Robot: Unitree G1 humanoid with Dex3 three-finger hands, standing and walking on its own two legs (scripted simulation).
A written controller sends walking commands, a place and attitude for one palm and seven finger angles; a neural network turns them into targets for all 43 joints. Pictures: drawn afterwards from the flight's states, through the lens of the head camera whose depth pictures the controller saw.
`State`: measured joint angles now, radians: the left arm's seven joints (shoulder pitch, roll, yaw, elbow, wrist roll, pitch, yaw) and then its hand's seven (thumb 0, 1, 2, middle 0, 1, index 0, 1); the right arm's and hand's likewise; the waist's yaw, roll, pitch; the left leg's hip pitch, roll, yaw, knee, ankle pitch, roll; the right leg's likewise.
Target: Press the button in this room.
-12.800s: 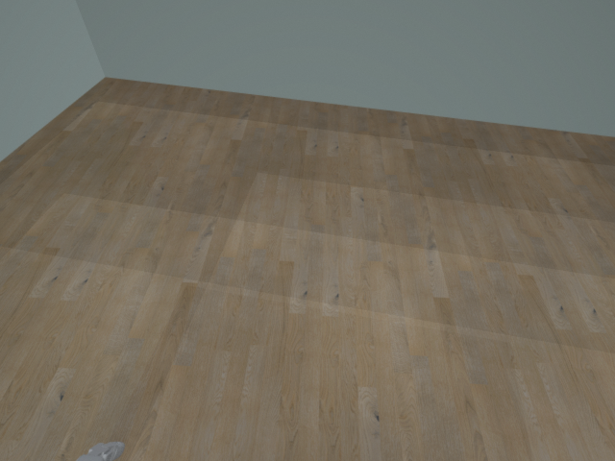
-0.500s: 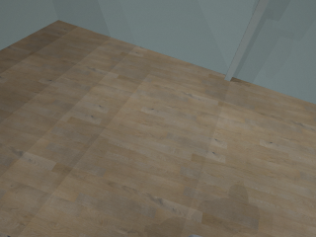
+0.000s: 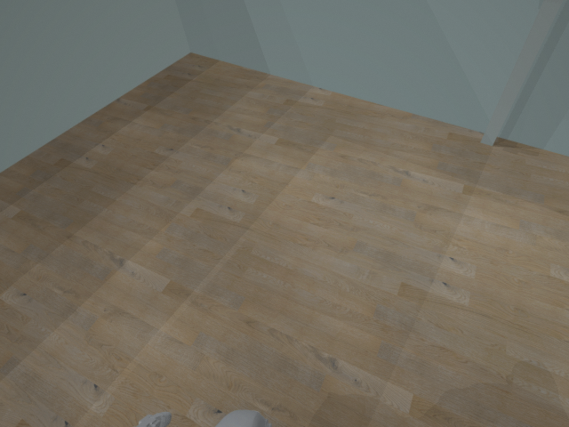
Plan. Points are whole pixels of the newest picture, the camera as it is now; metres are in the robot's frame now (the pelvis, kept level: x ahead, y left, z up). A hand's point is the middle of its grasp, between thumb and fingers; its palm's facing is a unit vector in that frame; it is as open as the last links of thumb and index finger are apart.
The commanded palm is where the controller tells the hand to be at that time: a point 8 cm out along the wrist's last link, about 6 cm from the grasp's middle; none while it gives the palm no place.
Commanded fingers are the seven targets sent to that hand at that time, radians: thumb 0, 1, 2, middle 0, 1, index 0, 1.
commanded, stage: turn or walk to find it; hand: left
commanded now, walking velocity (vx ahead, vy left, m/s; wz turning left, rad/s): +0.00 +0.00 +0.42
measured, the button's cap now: out of the picture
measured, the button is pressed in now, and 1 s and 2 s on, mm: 0 0 0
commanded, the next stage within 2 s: none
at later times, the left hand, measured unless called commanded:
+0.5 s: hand out of the picture -0.04 +0.26 -0.18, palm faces +0.28 -0.93 -0.24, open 7.4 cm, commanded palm none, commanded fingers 0.00 0.90 0.90 -0.20 -0.30 -0.20 -0.30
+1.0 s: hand out of the picture +0.00 +0.21 -0.14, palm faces +0.41 -0.87 -0.29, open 7.4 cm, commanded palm none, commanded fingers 0.00 0.90 0.90 -0.20 -0.30 -0.20 -0.30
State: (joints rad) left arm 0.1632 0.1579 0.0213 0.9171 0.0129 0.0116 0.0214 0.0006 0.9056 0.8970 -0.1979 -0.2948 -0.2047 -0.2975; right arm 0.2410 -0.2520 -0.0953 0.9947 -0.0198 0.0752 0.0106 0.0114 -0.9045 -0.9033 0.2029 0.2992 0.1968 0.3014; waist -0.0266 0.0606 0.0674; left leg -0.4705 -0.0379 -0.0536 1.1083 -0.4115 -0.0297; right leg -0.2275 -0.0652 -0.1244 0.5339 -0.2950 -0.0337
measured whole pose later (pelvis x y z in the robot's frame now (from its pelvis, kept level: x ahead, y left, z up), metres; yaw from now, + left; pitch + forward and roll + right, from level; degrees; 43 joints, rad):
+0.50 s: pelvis -0.01 +0.05 +0.00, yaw +13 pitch +0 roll -1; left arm 0.24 0.26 0.06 1.01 0.01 0.07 0.02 0.00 0.91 0.90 -0.20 -0.29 -0.20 -0.30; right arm 0.13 -0.19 -0.04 0.95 -0.02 0.02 0.00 0.01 -0.90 -0.90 0.20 0.30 0.20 0.30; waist 0.04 -0.04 0.08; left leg -0.21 0.00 0.04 0.54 -0.32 0.03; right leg -0.42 -0.10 -0.10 1.03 -0.49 0.07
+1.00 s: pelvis -0.01 -0.01 +0.00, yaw +25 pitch -1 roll +2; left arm 0.16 0.16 0.02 0.92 0.01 0.01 0.02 0.00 0.91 0.90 -0.20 -0.29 -0.21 -0.30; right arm 0.25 -0.26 -0.10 1.00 -0.02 0.08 0.01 0.01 -0.91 -0.90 0.20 0.30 0.20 0.30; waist -0.03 0.06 0.07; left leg -0.47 -0.02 -0.04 1.16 -0.40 -0.03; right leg -0.23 -0.08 -0.14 0.53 -0.28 -0.03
